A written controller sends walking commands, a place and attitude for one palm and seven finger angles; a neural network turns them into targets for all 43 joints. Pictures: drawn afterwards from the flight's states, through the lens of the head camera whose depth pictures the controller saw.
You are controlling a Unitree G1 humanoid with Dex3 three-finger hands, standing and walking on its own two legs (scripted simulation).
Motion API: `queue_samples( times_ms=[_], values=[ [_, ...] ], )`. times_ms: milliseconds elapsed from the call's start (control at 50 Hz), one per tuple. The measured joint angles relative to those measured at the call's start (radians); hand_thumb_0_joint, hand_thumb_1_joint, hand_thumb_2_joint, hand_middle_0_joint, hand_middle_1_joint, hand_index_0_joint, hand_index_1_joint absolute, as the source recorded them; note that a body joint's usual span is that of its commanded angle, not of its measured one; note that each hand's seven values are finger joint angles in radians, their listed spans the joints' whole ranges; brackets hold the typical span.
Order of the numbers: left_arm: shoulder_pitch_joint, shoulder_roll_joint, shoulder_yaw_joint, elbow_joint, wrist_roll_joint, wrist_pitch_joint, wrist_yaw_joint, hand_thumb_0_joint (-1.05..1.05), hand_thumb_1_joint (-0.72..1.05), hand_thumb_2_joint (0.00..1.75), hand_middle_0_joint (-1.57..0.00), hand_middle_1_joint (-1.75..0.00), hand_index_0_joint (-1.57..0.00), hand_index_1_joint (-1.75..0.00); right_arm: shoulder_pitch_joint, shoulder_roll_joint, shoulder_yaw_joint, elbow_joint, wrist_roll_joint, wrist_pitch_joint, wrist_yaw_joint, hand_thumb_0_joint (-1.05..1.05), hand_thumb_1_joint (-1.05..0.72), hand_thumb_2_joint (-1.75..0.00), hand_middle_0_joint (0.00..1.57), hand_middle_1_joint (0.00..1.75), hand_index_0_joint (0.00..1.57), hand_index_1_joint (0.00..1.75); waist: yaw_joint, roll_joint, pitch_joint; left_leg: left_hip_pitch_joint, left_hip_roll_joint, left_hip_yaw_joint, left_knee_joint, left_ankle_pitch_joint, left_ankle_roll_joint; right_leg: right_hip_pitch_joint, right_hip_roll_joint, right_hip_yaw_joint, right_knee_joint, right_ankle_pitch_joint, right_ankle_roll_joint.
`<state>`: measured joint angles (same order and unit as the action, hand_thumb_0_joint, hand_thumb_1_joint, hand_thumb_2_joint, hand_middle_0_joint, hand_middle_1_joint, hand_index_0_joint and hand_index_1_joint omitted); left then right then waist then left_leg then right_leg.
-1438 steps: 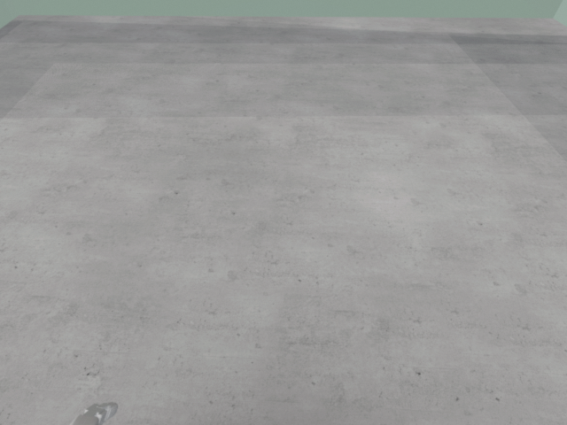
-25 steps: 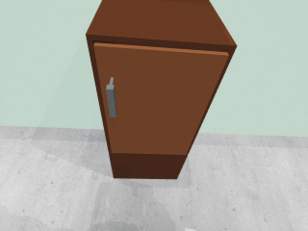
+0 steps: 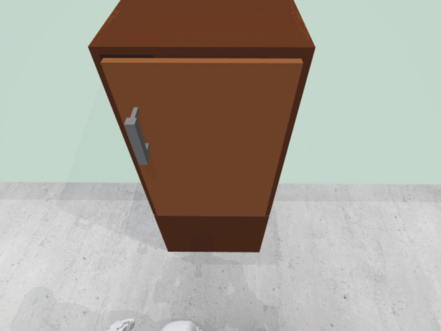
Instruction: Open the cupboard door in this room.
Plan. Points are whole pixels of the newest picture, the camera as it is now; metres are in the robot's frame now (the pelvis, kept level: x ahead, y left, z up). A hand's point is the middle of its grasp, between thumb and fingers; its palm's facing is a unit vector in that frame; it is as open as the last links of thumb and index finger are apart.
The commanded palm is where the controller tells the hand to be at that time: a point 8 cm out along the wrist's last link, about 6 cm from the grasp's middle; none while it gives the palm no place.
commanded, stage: come to a stop and stand still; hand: left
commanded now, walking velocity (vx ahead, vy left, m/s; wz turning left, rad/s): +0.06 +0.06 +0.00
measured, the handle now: (139, 136) +0.51 +0.22 +0.04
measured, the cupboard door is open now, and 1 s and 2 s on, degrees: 0 0 0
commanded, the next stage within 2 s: look again from close up in 0.56 s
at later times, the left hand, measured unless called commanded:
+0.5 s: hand out of the picture -0.04 +0.24 -0.17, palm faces +0.00 -0.99 -0.14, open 7.3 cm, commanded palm none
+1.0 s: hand out of the picture +0.01 +0.17 -0.16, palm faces -0.02 -0.96 -0.26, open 7.2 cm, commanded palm none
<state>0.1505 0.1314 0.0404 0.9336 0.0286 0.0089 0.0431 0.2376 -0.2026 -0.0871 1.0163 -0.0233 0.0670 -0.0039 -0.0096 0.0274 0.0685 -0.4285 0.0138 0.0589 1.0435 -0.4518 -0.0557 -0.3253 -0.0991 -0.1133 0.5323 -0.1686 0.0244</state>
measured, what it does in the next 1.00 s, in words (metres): steps on the spot: left foot, then right foot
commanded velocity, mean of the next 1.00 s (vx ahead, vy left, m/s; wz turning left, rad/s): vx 0.04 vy -0.07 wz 0.00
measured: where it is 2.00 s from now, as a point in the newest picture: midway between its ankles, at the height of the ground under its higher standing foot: outside the picture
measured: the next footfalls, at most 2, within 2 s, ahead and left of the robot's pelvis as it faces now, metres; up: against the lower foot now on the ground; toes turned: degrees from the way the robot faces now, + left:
left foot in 0.12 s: +0.02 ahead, +0.12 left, +0.00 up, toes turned -4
right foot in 0.78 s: -0.01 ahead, -0.12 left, +0.00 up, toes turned -5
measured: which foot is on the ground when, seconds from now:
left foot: up 0.00-0.10, down 0.12-1.00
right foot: down 0.00-0.12, up 0.14-0.76, down 0.78-1.00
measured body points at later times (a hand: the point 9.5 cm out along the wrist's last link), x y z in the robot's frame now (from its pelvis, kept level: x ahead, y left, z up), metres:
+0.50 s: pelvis -0.02 +0.06 +0.02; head -0.01 +0.10 +0.47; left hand -0.04 +0.29 -0.16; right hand -0.07 -0.16 -0.12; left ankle -0.02 +0.12 -0.73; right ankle -0.06 -0.10 -0.66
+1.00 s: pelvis -0.02 -0.01 +0.00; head -0.03 -0.05 +0.45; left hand +0.01 +0.22 -0.14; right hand -0.03 -0.22 -0.17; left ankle -0.02 +0.11 -0.73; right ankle -0.05 -0.12 -0.73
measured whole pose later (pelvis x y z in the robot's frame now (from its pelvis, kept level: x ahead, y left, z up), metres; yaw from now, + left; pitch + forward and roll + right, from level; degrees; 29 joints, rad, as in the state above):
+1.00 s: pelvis -0.02 -0.01 +0.00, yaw -1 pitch -2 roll +1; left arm 0.27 0.14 -0.01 1.09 0.01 -0.02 0.04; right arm 0.32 -0.16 0.00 1.08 -0.03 -0.01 -0.02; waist -0.03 0.07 -0.01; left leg -0.22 0.03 0.08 0.54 -0.28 -0.01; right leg -0.19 -0.03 -0.06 0.57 -0.36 -0.01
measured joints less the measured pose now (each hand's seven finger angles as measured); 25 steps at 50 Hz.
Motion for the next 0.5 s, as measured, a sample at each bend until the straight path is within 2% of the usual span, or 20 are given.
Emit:
queue_samples(
  times_ms=[60, 100, 120, 140, 180, 220, 260, 320, 500],
  values=[
    [0.014, 0.024, 0.009, -0.002, 0.007, 0.013, 0.001, -0.01, 0.92, 0.9, -0.2, -0.3, -0.21, -0.3, -0.026, 0.004, 0.003, -0.03, 0.002, -0.008, 0.006, 0.0, -0.91, -0.9, 0.19, 0.3, 0.2, 0.3, 0.018, -0.027, -0.005, 0.048, 0.001, 0.003, -0.132, -0.003, 0.012, -0.019, -0.012, 0.004, 0.0, 0.018, 0.011],
    [0.033, 0.044, 0.016, 0.001, 0.006, 0.026, -0.001, 0.0, 0.92, 0.9, -0.2, -0.3, -0.21, -0.3, -0.03, 0.008, 0.008, -0.049, 0.006, -0.026, 0.008, 0.0, -0.91, -0.9, 0.19, 0.3, 0.2, 0.3, 0.027, -0.045, -0.015, 0.119, 0.003, 0.006, -0.303, 0.047, 0.024, -0.043, -0.019, 0.013, 0.02, 0.021, 0.023],
    [0.044, 0.053, 0.019, 0.004, 0.003, 0.033, -0.003, 0.0, 0.92, 0.9, -0.2, -0.3, -0.21, -0.3, -0.028, 0.011, 0.011, -0.056, 0.006, -0.037, 0.007, 0.0, -0.91, -0.9, 0.19, 0.3, 0.2, 0.3, 0.028, -0.053, -0.022, 0.15, 0.002, 0.005, -0.381, 0.067, 0.04, -0.061, -0.022, 0.019, 0.045, 0.009, 0.028],
    [0.052, 0.064, 0.024, 0.014, -0.003, 0.043, -0.004, 0.0, 0.92, 0.9, -0.2, -0.3, -0.21, -0.3, -0.028, 0.019, 0.014, -0.057, 0.003, -0.044, 0.005, 0.0, -0.91, -0.9, 0.19, 0.3, 0.2, 0.3, 0.028, -0.069, -0.021, 0.151, -0.009, 0.013, -0.385, 0.08, 0.066, -0.077, -0.024, 0.04, 0.085, -0.057, 0.03],
    [0.078, 0.074, 0.027, 0.039, -0.006, 0.061, -0.008, 0.0, 0.92, 0.9, -0.2, -0.29, -0.2, -0.3, -0.016, 0.033, 0.026, -0.06, -0.003, -0.048, 0.002, 0.0, -0.91, -0.9, 0.19, 0.3, 0.2, 0.3, 0.028, -0.075, -0.033, 0.16, -0.014, 0.025, -0.401, 0.102, 0.11, -0.105, 0.004, 0.085, 0.183, -0.175, 0.026],
    [0.106, 0.079, 0.028, 0.062, -0.002, 0.066, -0.017, 0.0, 0.92, 0.9, -0.2, -0.29, -0.2, -0.3, 0.003, 0.048, 0.039, -0.049, -0.008, -0.053, -0.005, 0.0, -0.91, -0.9, 0.19, 0.3, 0.2, 0.3, 0.023, -0.071, -0.05, 0.187, -0.016, 0.028, -0.467, 0.141, 0.129, -0.125, 0.034, 0.114, 0.3, -0.18, 0.022],
    [0.135, 0.083, 0.027, 0.079, 0.002, 0.056, -0.024, 0.0, 0.92, 0.9, -0.2, -0.29, -0.2, -0.3, 0.024, 0.063, 0.047, -0.033, -0.007, -0.06, -0.017, 0.0, -0.92, -0.9, 0.2, 0.3, 0.2, 0.3, 0.023, -0.073, -0.063, 0.218, -0.021, 0.03, -0.544, 0.183, 0.134, -0.134, 0.055, 0.126, 0.398, -0.14, 0.023],
    [0.173, 0.083, 0.025, 0.105, 0.001, 0.043, -0.032, 0.0, 0.92, 0.9, -0.2, -0.29, -0.2, -0.3, 0.057, 0.073, 0.054, -0.009, 0.0, -0.075, -0.027, 0.0, -0.93, -0.9, 0.2, 0.3, 0.2, 0.3, 0.022, -0.081, -0.074, 0.255, -0.031, 0.037, -0.639, 0.232, 0.14, -0.122, 0.07, 0.128, 0.459, -0.09, 0.034],
    [0.189, 0.062, 0.023, 0.145, 0.001, 0.068, -0.035, 0.0, 0.91, 0.9, -0.19, -0.29, -0.2, -0.3, 0.148, 0.108, 0.064, 0.065, 0.003, -0.09, -0.056, 0.0, -0.91, -0.9, 0.2, 0.3, 0.2, 0.3, -0.009, -0.084, -0.064, 0.276, -0.037, 0.049, -0.728, 0.281, 0.146, -0.086, 0.077, 0.142, 0.436, -0.094, 0.051]
  ],
)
